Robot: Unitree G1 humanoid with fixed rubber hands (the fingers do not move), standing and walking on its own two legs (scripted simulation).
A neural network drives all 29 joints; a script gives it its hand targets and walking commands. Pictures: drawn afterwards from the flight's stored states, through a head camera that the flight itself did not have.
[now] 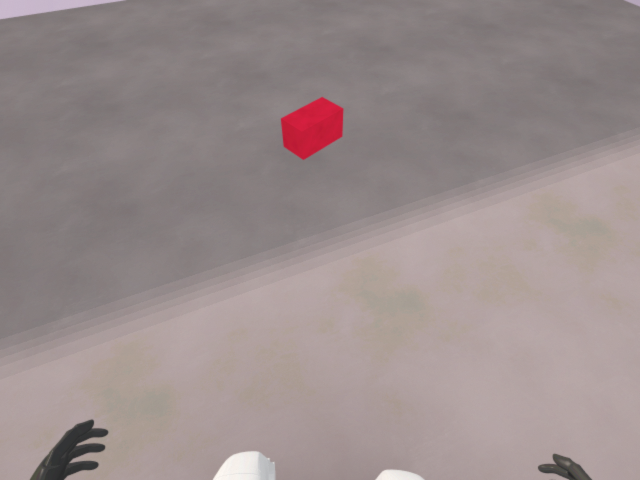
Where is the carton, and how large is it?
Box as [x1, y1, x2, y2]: [281, 97, 342, 159]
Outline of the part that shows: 322,97 281,118 284,146 303,159 341,136 342,108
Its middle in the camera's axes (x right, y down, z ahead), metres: -0.04 -0.57 +1.96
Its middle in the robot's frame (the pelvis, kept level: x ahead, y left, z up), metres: +1.75 +0.03 -0.68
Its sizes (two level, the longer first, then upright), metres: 0.277 0.152 0.165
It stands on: the floor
